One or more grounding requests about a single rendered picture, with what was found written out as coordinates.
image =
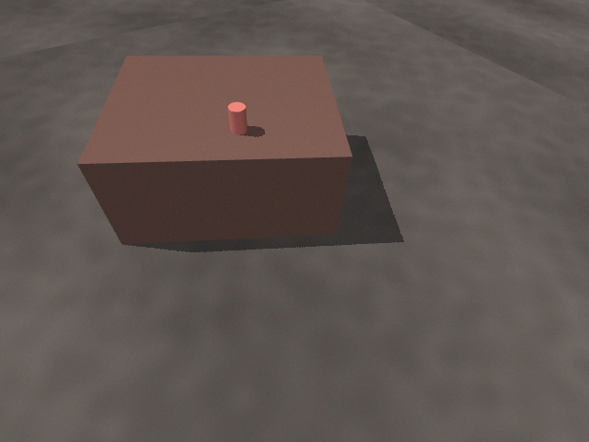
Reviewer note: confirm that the can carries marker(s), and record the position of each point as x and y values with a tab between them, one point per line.
237	118

